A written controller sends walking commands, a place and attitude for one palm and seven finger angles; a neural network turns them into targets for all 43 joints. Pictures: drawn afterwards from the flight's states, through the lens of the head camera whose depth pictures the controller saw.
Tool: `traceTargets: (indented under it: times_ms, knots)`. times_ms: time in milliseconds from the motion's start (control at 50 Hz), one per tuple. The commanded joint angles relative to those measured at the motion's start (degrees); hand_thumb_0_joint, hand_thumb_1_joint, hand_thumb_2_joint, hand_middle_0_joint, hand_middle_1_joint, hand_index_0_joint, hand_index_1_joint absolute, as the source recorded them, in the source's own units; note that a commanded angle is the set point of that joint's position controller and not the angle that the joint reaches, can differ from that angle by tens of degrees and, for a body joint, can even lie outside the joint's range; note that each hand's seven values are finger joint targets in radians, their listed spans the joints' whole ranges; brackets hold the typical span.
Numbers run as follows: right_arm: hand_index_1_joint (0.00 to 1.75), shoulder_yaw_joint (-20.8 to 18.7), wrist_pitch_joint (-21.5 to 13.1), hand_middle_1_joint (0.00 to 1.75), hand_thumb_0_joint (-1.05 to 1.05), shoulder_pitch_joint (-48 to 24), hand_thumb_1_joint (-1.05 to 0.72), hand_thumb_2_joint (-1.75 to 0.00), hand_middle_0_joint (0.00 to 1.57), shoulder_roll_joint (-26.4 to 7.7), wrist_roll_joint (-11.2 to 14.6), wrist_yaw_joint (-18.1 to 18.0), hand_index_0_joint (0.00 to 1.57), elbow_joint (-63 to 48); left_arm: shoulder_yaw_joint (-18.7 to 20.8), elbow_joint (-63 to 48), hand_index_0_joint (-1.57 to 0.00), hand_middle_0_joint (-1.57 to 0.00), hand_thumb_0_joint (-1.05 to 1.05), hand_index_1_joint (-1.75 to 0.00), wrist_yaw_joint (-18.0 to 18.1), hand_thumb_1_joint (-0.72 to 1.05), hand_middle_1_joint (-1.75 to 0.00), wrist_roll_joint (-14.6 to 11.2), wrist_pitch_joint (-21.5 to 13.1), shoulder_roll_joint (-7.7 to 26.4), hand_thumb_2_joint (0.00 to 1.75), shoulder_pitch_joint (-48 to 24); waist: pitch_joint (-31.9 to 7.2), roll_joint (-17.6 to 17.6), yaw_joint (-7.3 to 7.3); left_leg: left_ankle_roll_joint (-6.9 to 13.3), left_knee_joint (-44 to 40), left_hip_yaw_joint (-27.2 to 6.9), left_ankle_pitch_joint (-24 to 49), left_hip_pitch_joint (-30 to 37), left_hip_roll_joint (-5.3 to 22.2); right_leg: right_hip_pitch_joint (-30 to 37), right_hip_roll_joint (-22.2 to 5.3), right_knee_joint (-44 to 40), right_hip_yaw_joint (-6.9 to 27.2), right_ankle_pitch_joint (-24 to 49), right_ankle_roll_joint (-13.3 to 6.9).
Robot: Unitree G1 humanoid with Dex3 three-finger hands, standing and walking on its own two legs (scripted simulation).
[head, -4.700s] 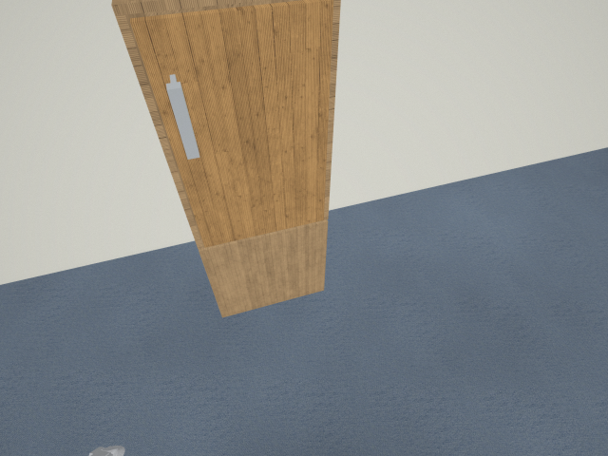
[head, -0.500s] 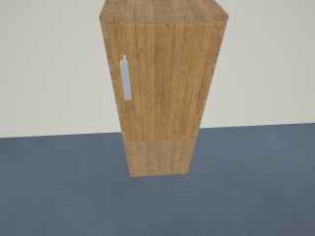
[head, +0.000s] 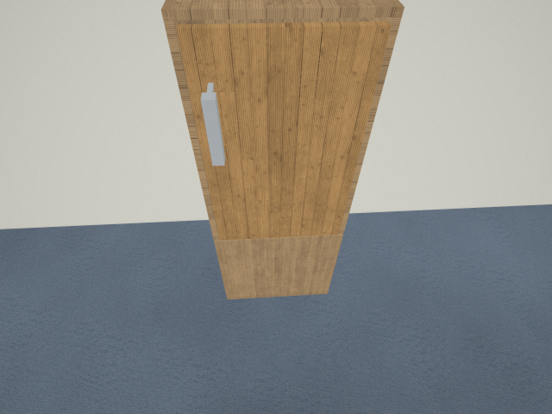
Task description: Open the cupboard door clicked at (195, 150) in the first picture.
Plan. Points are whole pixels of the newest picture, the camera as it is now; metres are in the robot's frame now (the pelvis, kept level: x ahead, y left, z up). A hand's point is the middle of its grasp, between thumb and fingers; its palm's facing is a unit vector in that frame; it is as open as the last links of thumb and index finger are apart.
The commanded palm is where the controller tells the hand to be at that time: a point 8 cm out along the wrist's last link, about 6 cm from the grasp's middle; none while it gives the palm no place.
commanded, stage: look again from close up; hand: left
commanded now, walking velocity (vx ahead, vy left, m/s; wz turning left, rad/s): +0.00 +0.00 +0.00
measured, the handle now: (214, 125) +0.61 +0.15 +0.09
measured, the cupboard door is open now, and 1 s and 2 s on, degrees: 0 0 0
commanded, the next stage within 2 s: raise the hand with hooked fingers in 0.44 s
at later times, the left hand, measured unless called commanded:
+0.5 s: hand out of the picture +0.06 +0.18 -0.17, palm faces +0.00 -0.98 -0.22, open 7.4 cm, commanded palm none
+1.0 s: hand (147, 394) +0.16 +0.19 -0.04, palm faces +0.20 -0.98 -0.03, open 8.8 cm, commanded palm +0.16 +0.25 -0.02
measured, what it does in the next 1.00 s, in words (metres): lowers itself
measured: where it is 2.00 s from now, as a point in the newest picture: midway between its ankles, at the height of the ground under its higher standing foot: outside the picture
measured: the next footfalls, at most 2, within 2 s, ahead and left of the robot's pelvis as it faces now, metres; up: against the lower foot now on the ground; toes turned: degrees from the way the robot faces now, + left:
none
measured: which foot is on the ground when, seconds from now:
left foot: down 0.00-1.00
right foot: down 0.00-1.00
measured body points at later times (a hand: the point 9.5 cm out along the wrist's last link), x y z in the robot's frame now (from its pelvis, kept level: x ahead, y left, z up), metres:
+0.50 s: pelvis +0.03 +0.00 +0.00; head +0.04 +0.00 +0.45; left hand +0.06 +0.23 -0.16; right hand +0.07 -0.23 -0.16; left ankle +0.04 +0.11 -0.74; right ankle -0.03 -0.10 -0.74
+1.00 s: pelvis -0.02 -0.03 -0.08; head +0.01 -0.03 +0.37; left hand +0.14 +0.24 -0.03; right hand +0.21 -0.27 -0.12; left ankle +0.04 +0.11 -0.74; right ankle -0.03 -0.10 -0.74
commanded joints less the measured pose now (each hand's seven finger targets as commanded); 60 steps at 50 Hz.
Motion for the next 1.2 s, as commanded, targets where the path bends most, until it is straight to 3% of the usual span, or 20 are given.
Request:
traceTargets:
  times_ms: [0,60,160,500,520,540,560,580,600,620,660,720,760,800,840,880,920,980,1060,1180]
  knots:
    - [0.3,-0.2,-1.2,0.3,0.0,4.5,-0.9,-0.9,0.2,-4.3,-0.4,0.3,0.2,-4.4,1.5,-4.9,-0.2,-0.2,0.0,-0.3,0.0,0.9,-0.3,0.1,-1.5,7.8,0.9,1.3,0.8,3.3,-1.26,1.1,-1.4,-5.2,-0.3,3.2,2.6,-8.7,-7.0,-3.5,7.5,-3.3,-3.1]
    - [0.3,-0.2,-1.9,0.3,0.0,3.0,-0.9,-0.9,0.2,-5.8,0.0,-0.1,0.2,-5.2,1.3,-4.3,-0.2,-0.2,0.0,-0.3,-0.1,0.9,-0.3,0.1,-1.2,6.5,0.9,2.6,1.0,-2.4,0.22,2.2,-3.1,-6.1,4.2,2.3,3.8,-5.5,-5.9,-1.4,6.4,2.5,-2.1]
    - [0.3,-0.1,-2.0,0.3,0.0,1.0,-0.9,-0.9,0.2,-7.0,0.1,-0.4,0.2,-4.6,1.4,-4.5,-0.2,-0.2,0.0,-0.3,-0.1,0.9,-0.3,0.0,-0.7,8.0,0.9,2.4,2.6,-3.8,0.89,2.2,-3.7,-5.0,8.5,4.1,3.8,-4.9,-6.5,-1.0,6.3,8.9,-1.3]
    - [0.3,-0.4,-2.1,0.3,0.0,-3.8,-0.9,-0.9,0.2,-10.2,0.1,-0.8,0.2,-3.8,2.2,-5.6,-0.2,-0.2,0.0,-0.3,-0.5,0.9,-0.3,0.1,-0.2,12.5,0.9,-0.5,-1.7,-1.6,1.31,1.9,-3.8,-3.8,15.8,9.0,4.5,-1.3,-7.5,-1.3,6.8,18.0,-0.7]
    - [0.3,-0.6,-1.8,0.3,0.0,-6.4,-0.9,-0.9,0.2,-10.6,0.7,-0.5,0.2,-7.6,1.7,-4.7,-0.2,-0.2,0.0,-0.3,1.7,0.9,-0.3,0.7,-0.8,10.6,0.9,2.9,4.6,-3.5,2.02,0.6,6.7,-2.5,17.7,4.3,5.1,-5.7,-9.8,-4.6,10.5,32.0,1.7]
    - [0.3,-3.2,-10.0,0.3,0.0,-4.1,-0.9,-0.9,0.2,-18.4,3.3,-2.1,0.2,-26.2,12.3,-94.6,-0.2,-0.2,0.0,-0.32,2.2,0.88,-0.32,-9.6,-12.4,26.5,0.89,-40.3,-25.4,6.5,-4.14,1.4,-1.2,-3.0,24.9,19.3,-1.1,-3.7,-4.8,2.6,3.5,32.4,-1.0]
    - [0.3,-1.0,-15.7,0.3,0.0,-6.7,-0.9,-0.9,0.2,-13.5,2.1,-4.1,0.2,-23.8,10.9,-80.6,-0.2,-0.2,0.0,-0.33,4.1,0.85,-0.33,-5.5,-10.5,21.7,0.88,-11.3,-26.7,17.4,1.81,1.5,-4.0,-6.1,33.3,30.5,3.0,-7.2,-1.9,9.1,1.4,17.3,-0.9]
    - [0.3,-1.3,-17.1,0.3,0.0,-7.5,-0.9,-0.9,0.2,-11.0,3.4,-3.9,0.2,-23.5,2.8,-72.2,-0.21,-0.21,0.0,-0.34,5.4,0.83,-0.34,-7.1,-3.1,9.1,0.87,4.7,-19.2,15.7,-0.05,-0.3,-5.2,-5.7,31.6,23.3,1.9,-12.5,-1.1,11.6,-1.5,4.3,0.1]
    - [0.3,-2.0,-16.8,0.3,0.0,-5.6,-0.9,-0.9,0.2,-10.6,3.6,-3.6,0.2,-22.6,2.9,-68.1,-0.21,-0.21,0.0,-0.36,4.5,0.81,-0.36,-8.8,-2.3,3.8,0.86,3.4,-8.8,6.5,-1.44,-0.5,-3.8,-5.8,28.5,16.5,2.0,-15.6,-1.4,10.3,-1.9,2.1,0.5]
    - [0.3,-3.2,-16.8,0.3,0.0,-6.8,-0.9,-0.9,0.2,-12.9,2.8,-3.2,0.2,-25.5,5.3,-69.6,-0.21,-0.21,0.0,-0.37,3.4,0.78,-0.37,-9.1,-5.0,7.1,0.85,-2.4,-2.6,1.2,-2.06,-0.3,-0.6,-6.3,19.6,9.2,1.3,-18.6,-1.3,7.1,-2.4,1.4,0.7]
    - [0.3,-4.4,-16.0,0.3,0.0,-8.0,-0.9,-0.9,0.2,-13.7,1.0,-2.7,0.2,-27.8,10.0,-59.8,-0.21,-0.21,0.0,-0.4,-0.5,0.74,-0.4,-10.3,-12.3,6.8,0.83,8.3,-2.7,-10.8,0.29,-0.2,6.3,-4.7,9.0,-1.6,-0.7,-22.0,-0.6,7.9,-3.7,4.9,0.7]
    - [0.3,-5.4,-15.6,0.3,0.0,-11.0,-0.9,-0.9,0.2,-13.3,0.2,-0.5,0.2,-31.4,11.7,-54.3,-0.22,-0.22,0.0,-0.45,-11.1,0.67,-0.45,-12.8,-26.1,4.5,0.8,15.9,-10.5,-14.6,4.51,-1.0,17.6,-2.8,10.8,-13.1,-1.9,-26.4,-0.6,21.1,-2.7,14.7,0.6]
    - [0.3,-5.8,-15.9,0.3,0.0,-12.8,-0.9,-0.9,0.2,-13.6,0.7,0.5,0.2,-34.4,13.9,-55.8,-0.22,-0.22,0.0,-0.48,-18.4,0.62,-0.48,-15.4,-33.9,7.1,0.78,13.9,-14.5,-10.4,5.19,-1.3,22.5,-2.1,5.9,-19.2,-2.6,-28.2,-1.5,25.8,0.1,14.1,0.6]
    - [0.3,-5.8,-15.0,0.3,0.0,-13.6,-0.9,-0.9,0.2,-14.4,1.6,0.5,0.2,-39.2,17.0,-59.6,-0.22,-0.22,0.0,-0.51,-21.5,0.57,-0.51,-17.8,-32.0,11.3,0.76,12.1,-18.5,-3.3,6.18,-0.6,24.0,-0.5,3.1,-19.9,-3.4,-26.4,-2.1,25.5,3.1,9.9,0.3]
    - [0.3,-5.1,-13.9,0.3,0.0,-13.3,-0.9,-0.9,0.2,-14.0,2.5,-0.8,0.2,-42.2,19.5,-65.8,-0.23,-0.23,0.0,-0.54,-21.3,0.53,-0.54,-19.4,-28.0,14.6,0.74,6.2,-21.0,-2.9,5.01,0.1,25.0,-0.1,-1.1,-21.6,-3.7,-24.6,-3.2,21.8,7.7,4.5,1.8]
    - [0.3,-4.4,-13.3,0.3,0.0,-11.4,-0.9,-0.9,0.2,-13.6,2.4,-2.0,0.2,-42.4,20.0,-71.7,-0.23,-0.23,0.0,-0.57,-19.0,0.48,-0.57,-19.5,-26.4,16.3,0.72,-3.0,-18.0,-4.9,2.02,0.6,26.1,-1.6,-4.9,-23.1,-2.8,-28.1,-3.0,19.5,9.5,-2.5,2.7]
    - [0.3,-3.9,-13.5,0.3,0.0,-9.7,-0.9,-0.9,0.2,-13.0,2.3,-3.0,0.2,-41.6,19.0,-77.1,-0.23,-0.23,0.0,-0.6,-17.0,0.43,-0.6,-18.7,-28.6,16.6,0.7,-9.5,-15.3,0.0,0.31,1.0,27.0,-2.3,-8.3,-22.4,-1.8,-31.7,-3.0,17.1,10.9,-11.2,2.3]
    - [0.3,-2.8,-14.8,0.3,0.0,-8.0,-0.9,-0.9,0.2,-13.2,2.0,-4.2,0.2,-39.8,16.3,-82.4,-0.24,-0.24,0.0,-0.64,-16.7,0.36,-0.64,-17.8,-31.4,18.1,0.67,-16.7,-16.2,2.4,-2.14,1.7,27.8,-3.5,-6.8,-20.2,-0.7,-32.4,-2.2,17.1,10.7,-10.1,1.8]
    - [0.3,-1.4,-16.1,0.3,0.0,-7.7,-0.9,-0.9,0.2,-14.1,2.8,-5.1,0.2,-37.1,16.7,-71.6,-0.25,-0.25,0.0,-0.7,-20.5,0.27,-0.7,-18.8,-27.6,19.3,0.63,-13.9,-12.9,1.6,-1.98,1.6,25.5,-4.6,-7.2,-21.0,-0.7,-29.9,-2.5,14.6,10.5,-9.0,2.3]
    - [0.3,-0.9,-15.5,0.3,0.0,-8.9,-0.9,-0.9,0.2,-14.1,3.2,-5.4,0.2,-37.8,24.8,-63.8,-0.25,-0.25,0.0,-0.8,-22.2,0.13,-0.8,-22.4,-17.2,23.1,0.57,-9.8,-15.3,-2.0,3.18,1.1,20.2,-5.2,-3.2,-18.3,-1.4,-19.9,-4.5,11.5,11.3,-1.6,4.2]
